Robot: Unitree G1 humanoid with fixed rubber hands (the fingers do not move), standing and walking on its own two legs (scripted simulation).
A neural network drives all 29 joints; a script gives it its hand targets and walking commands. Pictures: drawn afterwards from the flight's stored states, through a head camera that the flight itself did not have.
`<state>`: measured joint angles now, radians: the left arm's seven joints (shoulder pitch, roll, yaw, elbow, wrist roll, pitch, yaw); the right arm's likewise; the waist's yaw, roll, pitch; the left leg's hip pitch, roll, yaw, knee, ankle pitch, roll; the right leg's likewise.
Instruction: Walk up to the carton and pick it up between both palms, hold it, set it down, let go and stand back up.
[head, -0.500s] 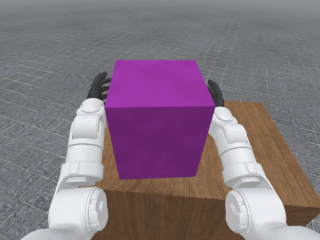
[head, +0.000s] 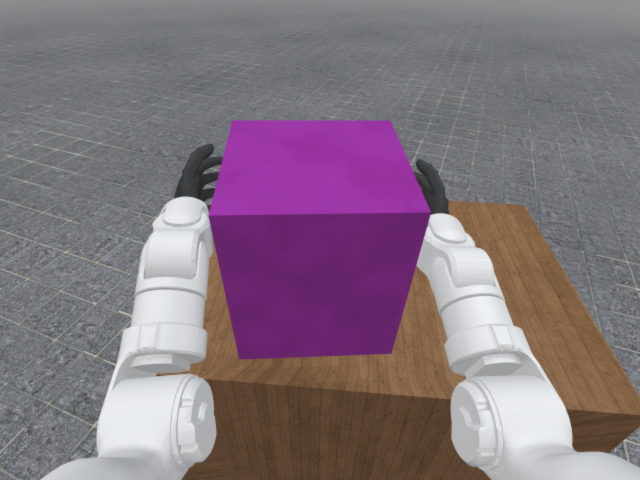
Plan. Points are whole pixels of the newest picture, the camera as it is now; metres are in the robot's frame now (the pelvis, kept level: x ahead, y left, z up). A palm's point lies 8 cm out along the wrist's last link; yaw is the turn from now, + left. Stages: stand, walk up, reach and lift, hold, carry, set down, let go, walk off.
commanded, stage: hold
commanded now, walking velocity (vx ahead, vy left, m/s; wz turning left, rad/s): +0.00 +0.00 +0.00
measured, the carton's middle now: (314, 240) +0.38 +0.02 +0.15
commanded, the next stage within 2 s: none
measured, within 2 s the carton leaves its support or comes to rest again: neither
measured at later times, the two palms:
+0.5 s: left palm (192, 205) +0.37 +0.17 +0.21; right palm (431, 220) +0.37 -0.13 +0.19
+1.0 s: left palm (192, 206) +0.37 +0.17 +0.21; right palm (431, 219) +0.37 -0.13 +0.19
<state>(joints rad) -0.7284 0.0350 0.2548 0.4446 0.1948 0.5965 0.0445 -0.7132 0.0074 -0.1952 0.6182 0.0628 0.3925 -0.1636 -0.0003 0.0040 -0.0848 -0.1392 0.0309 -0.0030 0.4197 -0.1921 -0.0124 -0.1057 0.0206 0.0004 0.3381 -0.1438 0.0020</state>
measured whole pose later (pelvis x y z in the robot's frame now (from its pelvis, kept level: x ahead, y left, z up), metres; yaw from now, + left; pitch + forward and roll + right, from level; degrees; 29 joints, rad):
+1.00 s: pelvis +0.00 +0.00 +0.00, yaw +0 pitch -5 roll -1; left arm -0.73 0.03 0.25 0.44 0.20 0.60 0.04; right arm -0.71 0.01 -0.20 0.62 0.06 0.39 -0.17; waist 0.00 0.00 -0.08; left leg -0.13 0.03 0.00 0.42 -0.19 -0.01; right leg -0.10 0.02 0.00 0.34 -0.14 0.00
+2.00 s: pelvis +0.00 +0.00 +0.00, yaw +0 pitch -5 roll -1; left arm -0.73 0.03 0.25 0.44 0.20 0.60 0.03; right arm -0.71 0.01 -0.20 0.62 0.06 0.39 -0.17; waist 0.00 0.00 -0.07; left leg -0.13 0.03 0.00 0.42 -0.19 -0.01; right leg -0.10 0.02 0.00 0.34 -0.14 0.00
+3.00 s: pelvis +0.00 +0.00 +0.00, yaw +0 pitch -6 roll -1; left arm -0.72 0.03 0.25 0.43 0.20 0.60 0.03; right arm -0.71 0.01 -0.20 0.62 0.06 0.39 -0.17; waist 0.00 0.00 -0.07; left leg -0.13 0.03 0.00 0.42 -0.19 -0.01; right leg -0.10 0.02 0.00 0.34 -0.14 0.00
